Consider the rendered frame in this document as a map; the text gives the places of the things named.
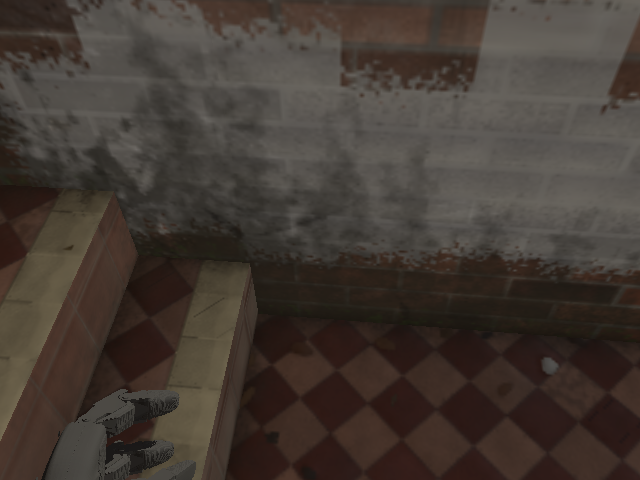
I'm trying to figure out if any left robot hand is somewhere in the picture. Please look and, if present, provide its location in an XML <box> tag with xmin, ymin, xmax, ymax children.
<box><xmin>35</xmin><ymin>389</ymin><xmax>196</xmax><ymax>480</ymax></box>

